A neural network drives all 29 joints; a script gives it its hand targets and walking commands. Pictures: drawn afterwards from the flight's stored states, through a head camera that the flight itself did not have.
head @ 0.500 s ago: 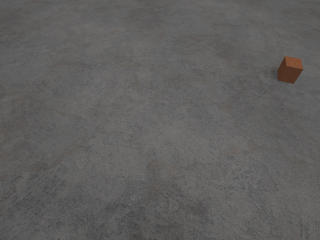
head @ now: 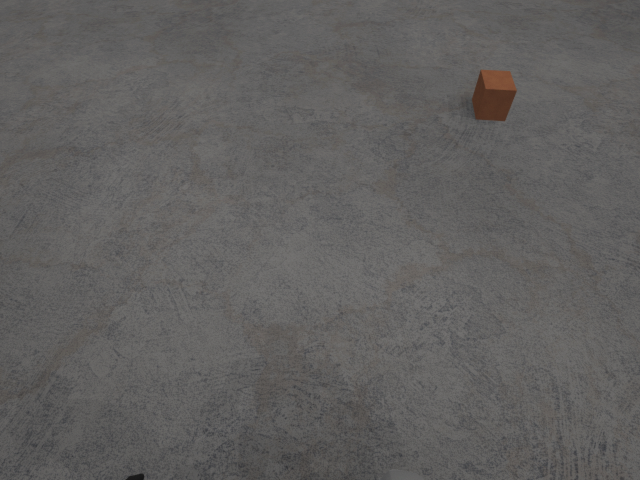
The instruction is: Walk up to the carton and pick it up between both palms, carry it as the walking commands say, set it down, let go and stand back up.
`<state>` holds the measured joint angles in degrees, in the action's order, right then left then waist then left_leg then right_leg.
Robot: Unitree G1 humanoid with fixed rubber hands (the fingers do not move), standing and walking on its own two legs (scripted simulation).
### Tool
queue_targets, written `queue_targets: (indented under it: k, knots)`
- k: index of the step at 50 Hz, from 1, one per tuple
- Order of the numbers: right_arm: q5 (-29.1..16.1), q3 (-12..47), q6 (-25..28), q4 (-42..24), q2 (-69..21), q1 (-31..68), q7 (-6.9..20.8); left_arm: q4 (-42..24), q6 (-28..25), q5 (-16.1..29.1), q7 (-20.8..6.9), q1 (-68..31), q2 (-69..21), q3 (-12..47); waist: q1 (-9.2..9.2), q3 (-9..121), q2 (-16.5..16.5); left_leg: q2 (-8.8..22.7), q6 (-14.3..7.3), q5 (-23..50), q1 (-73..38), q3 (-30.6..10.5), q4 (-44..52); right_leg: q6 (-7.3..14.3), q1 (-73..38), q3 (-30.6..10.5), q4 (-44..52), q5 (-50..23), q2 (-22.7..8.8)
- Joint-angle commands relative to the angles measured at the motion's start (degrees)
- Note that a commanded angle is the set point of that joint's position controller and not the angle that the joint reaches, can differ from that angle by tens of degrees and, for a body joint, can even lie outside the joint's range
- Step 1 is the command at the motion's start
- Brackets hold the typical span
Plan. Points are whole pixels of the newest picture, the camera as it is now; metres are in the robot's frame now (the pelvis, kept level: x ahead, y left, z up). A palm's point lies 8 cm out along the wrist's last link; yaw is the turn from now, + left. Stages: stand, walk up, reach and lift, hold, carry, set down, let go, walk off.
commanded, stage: walk up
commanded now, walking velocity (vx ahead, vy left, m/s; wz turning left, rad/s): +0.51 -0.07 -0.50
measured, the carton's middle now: (492, 95) +2.10 -0.96 -0.67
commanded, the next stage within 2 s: none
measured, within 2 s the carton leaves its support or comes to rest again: neither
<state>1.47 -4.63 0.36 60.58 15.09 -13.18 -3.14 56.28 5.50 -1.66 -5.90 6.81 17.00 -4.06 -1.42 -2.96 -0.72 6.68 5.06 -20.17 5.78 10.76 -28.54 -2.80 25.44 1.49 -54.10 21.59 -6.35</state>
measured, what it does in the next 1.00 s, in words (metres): walks ahead, turning right: right foot, then left foot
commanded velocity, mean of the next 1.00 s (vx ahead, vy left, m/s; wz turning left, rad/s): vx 0.51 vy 0.00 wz -0.32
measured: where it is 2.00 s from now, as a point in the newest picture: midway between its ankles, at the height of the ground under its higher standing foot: (418, 274)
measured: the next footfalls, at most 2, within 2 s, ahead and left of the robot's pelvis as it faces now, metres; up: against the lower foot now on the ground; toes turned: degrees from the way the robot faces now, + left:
right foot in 0.08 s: +0.09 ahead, -0.18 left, +0.00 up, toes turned -9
left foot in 0.52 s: +0.46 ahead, +0.00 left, +0.00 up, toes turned -4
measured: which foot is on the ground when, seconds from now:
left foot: down 0.00-0.08, up 0.10-0.50, down 0.52-0.86, up 0.88-1.00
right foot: up 0.00-0.06, down 0.08-0.54, up 0.56-0.84, down 0.86-1.00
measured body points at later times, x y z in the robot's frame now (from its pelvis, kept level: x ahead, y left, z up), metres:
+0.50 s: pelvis +0.26 -0.09 -0.01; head +0.27 -0.09 +0.44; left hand +0.20 +0.14 -0.16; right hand +0.42 -0.34 -0.11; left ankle +0.42 +0.00 -0.72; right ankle +0.05 -0.17 -0.72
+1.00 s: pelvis +0.48 -0.20 +0.00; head +0.48 -0.22 +0.44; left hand +0.66 +0.00 -0.12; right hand +0.38 -0.42 -0.17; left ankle +0.47 -0.04 -0.65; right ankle +0.49 -0.30 -0.73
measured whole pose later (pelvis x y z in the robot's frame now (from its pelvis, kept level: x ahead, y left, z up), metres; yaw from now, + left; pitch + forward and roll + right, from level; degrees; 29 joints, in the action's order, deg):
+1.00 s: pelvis +0.48 -0.20 +0.00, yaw -18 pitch -1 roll +2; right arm 2.1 -3.4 1.1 62.1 13.1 -20.1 1.9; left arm 55.1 -4.3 -2.0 -0.6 9.8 10.2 -2.4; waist -0.7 -1.0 1.7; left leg 6.1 -0.1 -21.7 24.1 5.7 -66.7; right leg 1.6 20.6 8.3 -39.5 17.8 -5.7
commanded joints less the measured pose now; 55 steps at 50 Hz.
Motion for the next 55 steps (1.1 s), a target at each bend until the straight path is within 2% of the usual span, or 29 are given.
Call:
queue_targets:
  k: [1,2,3,4,5,6,8,13,18,21,23,24,25,26,27,28,31,33,35,37,40,41,42,43,44,45,47,52,55]
  knots:
    - [1.3,-2.76,1.75,-5.53,14.14,11.54,2.77,-3.29,-3.67,1.34,0.92,9.18,4.62,-0.7,7.36,3.4,15.0,11.12,-7.27,-17.15,12.46,-3.84,16.23,1.17,-17.44,4.81,10.67,1.43,0.83]
    - [1.71,-2.61,1.4,-5.85,13.0,12.2,3.19,-0.3,-4.36,1.2,1.88,15.06,6.1,-0.94,10.28,4.98,8.21,6.58,-7.02,-19.65,17.41,-0.04,6.78,-0.31,-24.46,9.23,13.95,-1.7,4.31]
    - [1.98,-1.55,1.4,-7.41,8.98,12.14,3.68,2.07,-5.03,-0.22,2.81,21.12,9.89,-2.12,14.42,6.28,-8.97,2.1,-6.11,-18.24,27.87,3.88,-14.8,1.39,-34.33,3.49,18.75,0.73,3.39]
    - [1.89,0.51,1.73,-12.4,4.31,12.1,4.69,3.43,-5.43,-1.43,4.38,26.34,14.01,-2.97,17.32,3.6,-28.72,-3.84,-4.61,-20.51,41.91,1.25,-39.2,5.17,-33.94,-18.1,33.69,19.07,-7.11]
    - [1.86,1.33,2.29,-14.36,2.64,9.8,5.29,-0.28,-5.99,-0.62,5.29,19.96,16.84,-2.63,12.08,1.27,-31.08,-3.89,-3.44,-15.74,45.6,-3.47,-48.04,9.61,-26.49,-40.63,47.55,25.4,-16.52]
    - [2.81,0.78,2.7,-15.39,3.46,15.42,5.21,-0.32,-6.35,0.28,5.56,16.9,15.02,-1.99,11.26,-3.34,-17.19,0.4,-3.82,-7.87,46.66,-8.04,-47.25,12.53,-22.77,-42.51,48.64,23.65,-16.9]
    - [2.76,0.34,3.72,-13.52,3.09,11.26,5.81,-0.67,-7.9,0.2,6.05,14.66,11.05,-0.76,7.11,-2.32,-10.8,2.05,-2.87,-2.46,42.22,-10.36,-46.57,12.5,-17.91,-36.62,46.34,16.22,-14.0]
    - [1.36,0.01,2.9,-12.67,3.84,9.68,5.78,-1.03,-9.73,0.39,6.73,13.51,5.82,0.78,3.07,-2.61,-5.83,3.78,-0.89,4.91,38.09,-10.19,-35.09,13.5,-19.64,-24.01,42.05,-11.67,-10.45]
    - [-0.21,1.61,2.54,-14.35,0.71,15.81,5.99,0.97,-9.68,0.78,6.37,16.13,3.91,1.16,3.58,-5.21,-8.58,-0.34,-0.98,11.3,26.95,-4.89,-15.43,11.62,-15.52,-13.43,43.69,-25.3,-5.6]
    - [-0.03,1.16,2.68,-13.2,-0.29,12.51,5.38,1.32,-9.27,0.67,6.36,18.26,3.69,0.43,2.66,-1.5,-8.58,-4.31,-2.56,10.41,18.8,-0.14,-9.59,10.77,-18.67,-10.54,37.36,-45.16,-5.72]
    - [0.08,-0.21,2.88,-9.92,1.57,3.22,4.53,1.44,-9.43,0.93,6.54,19.8,3.36,0.65,-1.32,5.22,-1.17,-7.14,-4.24,10.77,2.54,2.0,-4.02,8.81,-15.92,-6.85,23.27,-51.87,-3.39]
    - [0.47,-1.44,3.34,-7.49,4.79,-6.05,3.98,0.26,-9.76,1.1,6.55,19.74,1.96,0.47,-5.23,11.02,4.76,-1.67,-6.46,8.05,-12.45,-5.47,-1.62,6.68,-7.04,-5.46,10.46,-43.4,0.64]
    - [1.29,-3.23,3.72,-5.77,10.57,-12.97,3.56,-1.69,-10.22,1.02,6.31,19.72,-0.25,0.52,-7.25,17.7,18.68,13.88,-12.18,5.01,-27.74,-27.03,3.41,3.72,9.34,-2.18,-7.87,-13.89,6.93]
    - [1.36,-3.26,3.45,-5.32,12.74,-16.95,3.23,-3.06,-9.9,0.48,6.5,19.37,-0.34,-0.13,-6.12,21.04,17.31,22.19,-14.85,1.69,-28.68,-39.04,10.55,4.44,12.97,-4.27,-20.93,6.44,5.61]
    - [1.03,-2.5,3.18,-6.16,11.38,-13.53,2.99,-4.02,-9.54,-0.21,6.24,15.35,1.87,-0.43,-4.3,11.78,9.22,22.19,-12.43,-11.44,-15.39,-37.26,13.63,4.66,11.94,-8.96,-23.99,5.53,2.85]
    - [1.17,-1.58,3.35,-5.71,8.41,-8.16,2.81,-3.42,-9.44,0.52,5.85,13.84,-0.29,-0.23,-3.39,5.12,3.66,19.21,-12.08,-18.03,-8.56,-32.58,15.96,5.14,13.74,-7.15,-23.89,-2.33,2.34]
    - [0.96,-0.74,4.25,-7.67,5.19,2.53,2.83,-3.18,-8.02,-0.29,4.83,14.25,-2.33,-0.57,1.76,-3.39,10.19,17.59,-14.0,-11.76,12.75,-25.67,19.98,3.95,6.38,-5.7,-20.53,-0.18,-1.7]
    - [0.28,-0.11,4.76,-7.9,3.69,4.04,3.12,-2.82,-7.04,-0.73,4.3,13.49,-2.76,-0.38,2.15,-4.43,4.19,19.8,-13.37,-8.5,16.3,-22.93,19.7,3.11,4.29,-6.2,-14.83,-1.12,-3.66]
    - [0.74,-0.19,5.2,-6.43,4.16,0.2,2.76,-3.74,-6.24,-0.34,3.61,10.51,-4.02,-0.23,1.42,-5.8,5.83,21.27,-13.06,-4.2,15.44,-20.21,20.93,2.41,6.4,-5.07,-6.98,-4.0,-5.71]
    - [0.58,-0.04,4.95,-5.67,4.74,0.99,3.01,-5.35,-6.06,0.56,3.11,5.91,-3.6,0.22,1.96,-4.48,7.44,16.54,-9.8,-1.17,18.12,-12.24,21.02,2.86,-1.78,-3.15,6.19,-3.6,-5.03]
    - [0.19,-0.61,3.79,-4.38,7.01,-0.09,3.63,-4.18,-6.61,0.62,2.6,7.81,-3.25,-0.03,3.45,-0.16,6.45,13.17,-9.34,-2.37,20.28,-7.38,14.22,2.08,-13.79,4.89,15.6,-8.9,0.01]
    - [-0.2,-0.37,3.49,-4.1,6.04,0.25,3.57,-2.37,-6.98,0.03,3.04,12.48,-1.81,-0.68,6.14,3.73,1.86,10.75,-8.71,-0.78,21.29,-5.15,8.15,1.89,-20.87,7.83,15.62,-9.72,2.2]
    - [-0.23,0.09,3.66,-4.94,4.69,-0.54,3.81,-0.18,-7.72,-0.17,3.57,18.59,1.6,-1.79,9.06,7.04,-5.51,6.77,-8.05,0.66,25.85,-1.9,-3.9,2.77,-30.03,5.44,17.94,-7.47,2.01]
    - [-0.57,0.94,3.79,-6.88,1.64,-0.07,4.17,2.02,-8.02,-0.95,4.36,25.55,7.03,-3.15,13.29,10.55,-21.41,-0.97,-6.08,-3.87,34.0,2.33,-23.64,6.1,-36.92,-9.05,30.34,5.88,-8.45]
    - [-0.23,1.53,3.62,-6.74,0.61,-3.01,4.28,0.5,-8.13,-0.63,5.38,26.17,11.27,-3.35,11.77,13.3,-24.71,-3.85,-5.47,-13.48,38.33,-1.37,-37.76,10.51,-36.24,-33.17,43.85,17.49,-22.23]
    - [0.56,1.19,2.91,-7.1,2.45,0.68,4.44,0.72,-8.21,-0.41,5.87,22.72,10.28,-2.54,11.11,7.68,-12.64,-0.14,-5.73,-8.31,38.55,-7.06,-41.56,11.5,-32.05,-32.63,43.78,19.96,-22.02]
    - [1.02,1.09,3.15,-6.61,1.35,0.03,5.22,0.69,-9.57,-0.67,6.2,17.22,8.17,-1.44,7.37,3.43,-5.16,1.78,-6.21,-2.21,39.77,-8.92,-42.64,11.59,-26.2,-29.82,41.74,6.57,-19.87]
    - [0.56,0.58,1.85,-6.06,-0.15,-2.43,5.71,-0.33,-10.96,0.43,6.09,9.9,3.06,0.07,2.41,-0.71,-8.32,4.57,-3.58,6.91,33.14,-9.09,-35.33,10.05,-16.86,-15.18,43.85,-2.86,-13.07]
    - [0.13,1.23,1.02,-7.57,-1.11,2.89,5.93,0.81,-11.07,0.44,6.31,12.05,0.53,1.25,2.07,-4.66,-8.11,3.6,-2.48,9.69,30.7,-6.53,-26.7,10.62,-13.7,-9.99,45.59,-6.93,-11.45]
